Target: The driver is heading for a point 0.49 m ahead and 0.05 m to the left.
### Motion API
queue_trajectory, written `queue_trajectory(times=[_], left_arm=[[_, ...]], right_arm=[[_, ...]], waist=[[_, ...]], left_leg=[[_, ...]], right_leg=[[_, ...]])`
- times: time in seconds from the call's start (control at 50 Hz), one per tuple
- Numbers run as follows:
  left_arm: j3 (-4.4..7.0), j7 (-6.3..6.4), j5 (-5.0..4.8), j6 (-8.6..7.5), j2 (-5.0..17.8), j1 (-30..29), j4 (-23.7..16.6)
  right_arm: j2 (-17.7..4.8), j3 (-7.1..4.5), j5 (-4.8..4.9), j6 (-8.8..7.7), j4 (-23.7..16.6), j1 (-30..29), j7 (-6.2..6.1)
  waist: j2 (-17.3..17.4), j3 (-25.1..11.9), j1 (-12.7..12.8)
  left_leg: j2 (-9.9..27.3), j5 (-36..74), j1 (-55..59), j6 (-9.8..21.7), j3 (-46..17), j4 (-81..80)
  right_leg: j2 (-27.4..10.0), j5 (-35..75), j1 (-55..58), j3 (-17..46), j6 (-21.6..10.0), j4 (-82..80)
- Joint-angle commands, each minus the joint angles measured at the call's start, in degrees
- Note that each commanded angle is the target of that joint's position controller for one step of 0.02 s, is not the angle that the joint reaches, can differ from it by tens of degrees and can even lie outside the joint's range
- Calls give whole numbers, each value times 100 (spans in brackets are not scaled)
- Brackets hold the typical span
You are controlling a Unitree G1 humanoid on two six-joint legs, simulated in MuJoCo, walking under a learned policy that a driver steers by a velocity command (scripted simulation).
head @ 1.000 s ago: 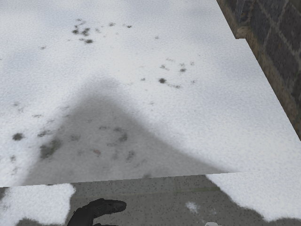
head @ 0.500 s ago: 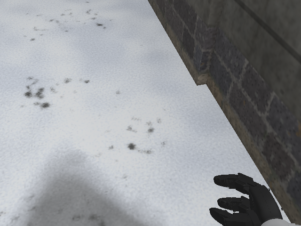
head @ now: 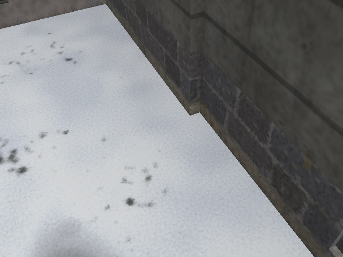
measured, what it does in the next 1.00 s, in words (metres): shifts its weight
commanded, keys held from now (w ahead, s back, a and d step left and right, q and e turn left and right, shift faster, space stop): no key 1.00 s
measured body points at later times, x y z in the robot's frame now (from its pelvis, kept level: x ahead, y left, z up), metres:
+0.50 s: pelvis +0.06 +0.02 +0.02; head +0.06 +0.01 +0.47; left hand +0.13 +0.26 -0.13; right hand +0.09 -0.21 -0.14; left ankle +0.04 +0.09 -0.73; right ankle +0.07 -0.13 -0.73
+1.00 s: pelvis +0.07 +0.02 +0.02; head +0.07 +0.01 +0.47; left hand +0.10 +0.26 -0.13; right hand +0.08 -0.21 -0.14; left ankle +0.04 +0.09 -0.73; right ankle +0.07 -0.13 -0.73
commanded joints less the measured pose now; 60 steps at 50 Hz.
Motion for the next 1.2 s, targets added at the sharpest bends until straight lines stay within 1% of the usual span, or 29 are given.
queue_trajectory(times=[0.02,0.04,0.06,0.08,0.12,0.16,0.22,0.32,0.36,0.38,0.5,0.6,0.64,0.66,0.68,0.76,1.2], left_arm=[[192,36,-75,-152,753,-556,-351],[211,36,-90,-169,788,-372,-251],[222,43,-104,-174,777,-219,-169],[226,48,-106,-169,744,-114,-110],[228,66,-85,-150,665,11,-53],[232,65,-73,-127,630,103,0],[242,78,-103,-112,622,195,102],[263,104,-99,-80,667,291,222],[265,106,-101,-68,672,327,264],[294,131,-107,-56,736,289,262],[303,188,-122,-27,695,401,389],[314,206,-123,-32,684,464,484],[301,195,-128,-36,654,488,529],[286,190,-77,-42,670,504,538],[285,188,-72,-44,673,522,560],[269,188,-98,-46,663,567,628],[232,197,-109,-82,588,865,868]], right_arm=[[-500,-84,-74,18,-87,113,12],[-513,-92,-30,22,-37,103,11],[-473,-82,-6,23,25,132,14],[-432,-71,7,18,68,165,18],[-425,-69,-9,-4,83,155,38],[-395,-61,-11,12,110,173,39],[-336,-26,-29,68,167,292,41],[-427,-22,-24,91,215,416,60],[-412,-13,-21,104,238,469,54],[-471,-33,3,122,257,494,55],[-431,-41,-1,178,285,602,43],[-408,-45,12,198,302,699,44],[-368,-32,5,185,324,772,72],[-397,-49,7,165,322,748,69],[-401,-51,10,156,319,742,68],[-390,-59,18,159,338,828,62],[-304,-52,32,181,427,1203,55]], waist=[[-742,68,-123],[-442,110,-57],[-275,128,-4],[-195,129,26],[-118,109,80],[-90,105,95],[-132,151,67],[-207,138,59],[-220,160,63],[-197,194,76],[-203,270,90],[-220,344,93],[-231,340,86],[-156,373,120],[-170,380,126],[-229,423,119],[-257,510,135]], left_leg=[[194,-168,766,104,-550,-998],[204,-129,807,162,-572,-1181],[221,-68,815,209,-585,-1336],[240,-3,826,253,-606,-1462],[256,218,949,325,-639,-1587],[252,336,1073,357,-636,-1649],[244,649,1226,374,-602,-1660],[249,1341,1432,380,-577,-1638],[241,1450,1478,390,-572,-1645],[274,1557,1483,390,-580,-1647],[272,1488,1535,391,-591,-1708],[263,1434,1539,388,-600,-1752],[253,1580,1574,390,-585,-1751],[256,1565,1563,396,-605,-1786],[259,1529,1579,399,-609,-1799],[249,1378,1606,401,-611,-1838],[208,1275,1607,357,-592,-1896]], right_leg=[[-498,-1808,-72,922,-329,-1636],[-389,-1303,81,742,-245,-1481],[-323,-884,272,607,-226,-1355],[-273,-565,438,503,-224,-1250],[-184,-53,587,320,-243,-1068],[-173,172,666,255,-225,-1033],[-191,438,743,217,-176,-1026],[-205,805,908,158,-133,-986],[-203,867,937,136,-121,-981],[-221,854,935,134,-112,-953],[-240,725,916,90,-65,-957],[-261,703,903,85,-56,-984],[-269,816,962,99,-62,-994],[-282,732,964,87,-45,-997],[-286,703,958,89,-40,-1018],[-288,653,930,82,-42,-1057],[-292,668,910,81,-79,-1178]])
Velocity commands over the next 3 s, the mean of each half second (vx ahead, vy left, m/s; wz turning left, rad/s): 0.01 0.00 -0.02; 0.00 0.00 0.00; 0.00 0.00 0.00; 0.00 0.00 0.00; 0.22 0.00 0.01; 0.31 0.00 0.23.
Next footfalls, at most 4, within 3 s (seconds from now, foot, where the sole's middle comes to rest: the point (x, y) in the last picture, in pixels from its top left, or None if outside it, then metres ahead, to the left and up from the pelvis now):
2.80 left None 0.51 0.10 -0.76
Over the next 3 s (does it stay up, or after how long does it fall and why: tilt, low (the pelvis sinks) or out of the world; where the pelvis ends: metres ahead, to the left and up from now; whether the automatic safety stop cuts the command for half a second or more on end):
stays up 0.42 -0.02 0.01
